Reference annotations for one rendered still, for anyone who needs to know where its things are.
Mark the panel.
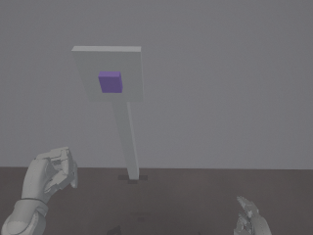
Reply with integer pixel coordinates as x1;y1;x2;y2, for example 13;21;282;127
71;46;145;180

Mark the right robot hand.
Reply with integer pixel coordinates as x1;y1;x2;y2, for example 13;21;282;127
233;195;272;235

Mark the button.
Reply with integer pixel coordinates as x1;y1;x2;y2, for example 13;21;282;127
98;71;123;93

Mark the left robot hand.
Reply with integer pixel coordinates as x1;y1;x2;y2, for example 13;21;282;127
22;146;78;204

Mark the left robot forearm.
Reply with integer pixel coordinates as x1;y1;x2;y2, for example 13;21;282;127
1;198;49;235

